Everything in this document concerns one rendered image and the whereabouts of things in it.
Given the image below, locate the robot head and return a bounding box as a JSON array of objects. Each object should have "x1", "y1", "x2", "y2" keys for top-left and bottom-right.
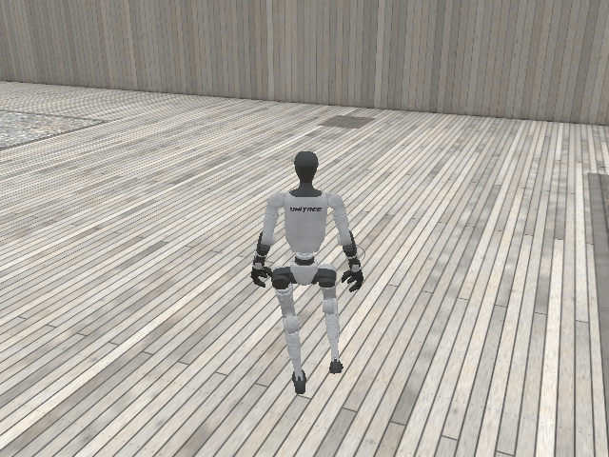
[{"x1": 289, "y1": 151, "x2": 322, "y2": 197}]

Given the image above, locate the right robot forearm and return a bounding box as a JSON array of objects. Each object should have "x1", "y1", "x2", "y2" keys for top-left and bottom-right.
[{"x1": 343, "y1": 231, "x2": 362, "y2": 272}]

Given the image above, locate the right robot foot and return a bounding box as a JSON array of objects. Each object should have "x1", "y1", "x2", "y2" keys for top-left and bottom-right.
[{"x1": 329, "y1": 359, "x2": 344, "y2": 374}]

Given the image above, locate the right robot upper arm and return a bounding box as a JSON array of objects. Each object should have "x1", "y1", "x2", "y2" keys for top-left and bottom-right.
[{"x1": 325, "y1": 192, "x2": 352, "y2": 246}]

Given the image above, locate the left robot forearm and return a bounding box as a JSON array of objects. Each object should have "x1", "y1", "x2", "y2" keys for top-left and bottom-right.
[{"x1": 252, "y1": 231, "x2": 270, "y2": 269}]

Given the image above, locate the left robot upper arm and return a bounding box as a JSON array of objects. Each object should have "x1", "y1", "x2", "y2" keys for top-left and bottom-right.
[{"x1": 261, "y1": 192, "x2": 286, "y2": 246}]

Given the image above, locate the left robot hand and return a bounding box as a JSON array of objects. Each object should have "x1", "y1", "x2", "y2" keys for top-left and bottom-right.
[{"x1": 250, "y1": 267, "x2": 272, "y2": 288}]

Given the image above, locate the right robot hand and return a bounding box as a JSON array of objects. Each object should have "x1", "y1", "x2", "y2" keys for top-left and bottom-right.
[{"x1": 342, "y1": 269, "x2": 363, "y2": 292}]

